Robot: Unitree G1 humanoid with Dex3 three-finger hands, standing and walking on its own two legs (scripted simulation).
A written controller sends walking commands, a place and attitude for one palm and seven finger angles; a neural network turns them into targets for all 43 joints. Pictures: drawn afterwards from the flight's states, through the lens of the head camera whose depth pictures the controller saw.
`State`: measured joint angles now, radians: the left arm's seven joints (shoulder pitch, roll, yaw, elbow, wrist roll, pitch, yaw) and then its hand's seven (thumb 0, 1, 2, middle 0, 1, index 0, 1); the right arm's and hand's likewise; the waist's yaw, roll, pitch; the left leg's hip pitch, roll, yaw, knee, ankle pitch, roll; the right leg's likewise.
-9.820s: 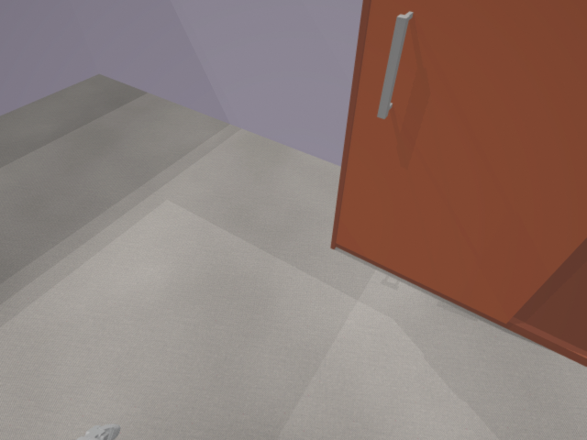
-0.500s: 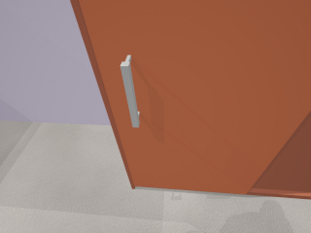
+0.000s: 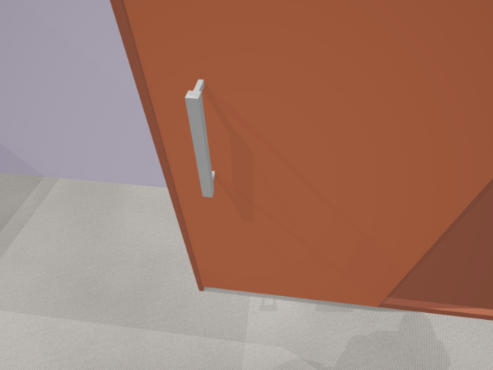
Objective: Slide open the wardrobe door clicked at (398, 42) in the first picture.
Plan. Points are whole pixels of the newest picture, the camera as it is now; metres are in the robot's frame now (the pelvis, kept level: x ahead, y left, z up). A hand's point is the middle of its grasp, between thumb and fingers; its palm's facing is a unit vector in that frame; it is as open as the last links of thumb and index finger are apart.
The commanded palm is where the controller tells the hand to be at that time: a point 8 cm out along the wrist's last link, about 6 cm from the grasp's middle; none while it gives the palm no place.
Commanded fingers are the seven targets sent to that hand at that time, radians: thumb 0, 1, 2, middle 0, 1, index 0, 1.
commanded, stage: look again from close up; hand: left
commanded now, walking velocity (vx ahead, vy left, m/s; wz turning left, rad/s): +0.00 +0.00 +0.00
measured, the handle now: (204, 144) +0.51 +0.12 +0.08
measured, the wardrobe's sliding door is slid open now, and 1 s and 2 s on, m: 0.00 0.00 0.00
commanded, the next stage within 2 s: raise the hand with hooked fingers in 0.16 s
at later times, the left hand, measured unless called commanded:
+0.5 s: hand (144, 317) +0.20 +0.17 +0.00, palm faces +0.14 -0.99 -0.05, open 7.6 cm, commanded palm +0.11 +0.22 -0.05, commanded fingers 0.00 0.60 0.77 -0.22 -0.50 -0.22 -0.50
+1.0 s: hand (124, 323) +0.19 +0.20 +0.00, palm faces -0.14 -0.99 -0.08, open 10.5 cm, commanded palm +0.14 +0.27 +0.01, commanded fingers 0.00 0.01 0.52 -0.26 -0.87 -0.26 -0.87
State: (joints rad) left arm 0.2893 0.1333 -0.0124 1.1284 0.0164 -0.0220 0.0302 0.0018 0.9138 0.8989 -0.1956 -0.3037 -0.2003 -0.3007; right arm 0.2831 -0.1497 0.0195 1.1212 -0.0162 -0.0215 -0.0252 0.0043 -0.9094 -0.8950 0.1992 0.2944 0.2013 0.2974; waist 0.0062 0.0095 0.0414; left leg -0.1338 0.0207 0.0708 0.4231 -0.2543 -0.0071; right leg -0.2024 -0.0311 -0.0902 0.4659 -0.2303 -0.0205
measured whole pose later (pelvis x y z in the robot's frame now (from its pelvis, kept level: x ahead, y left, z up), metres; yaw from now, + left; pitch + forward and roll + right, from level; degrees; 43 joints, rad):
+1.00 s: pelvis -0.04 +0.01 -0.07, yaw +2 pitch +7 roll -2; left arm 0.24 0.30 0.17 0.03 -0.26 -0.26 -0.41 0.00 0.24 0.62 -0.24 -0.73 -0.25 -0.73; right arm 0.21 -0.20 0.10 0.59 0.03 -0.28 -0.05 0.01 -0.90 -0.89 0.21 0.30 0.21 0.30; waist 0.01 0.04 -0.05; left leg -0.68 0.03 -0.01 1.04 -0.48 0.01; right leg -0.68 -0.05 -0.13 0.97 -0.41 -0.02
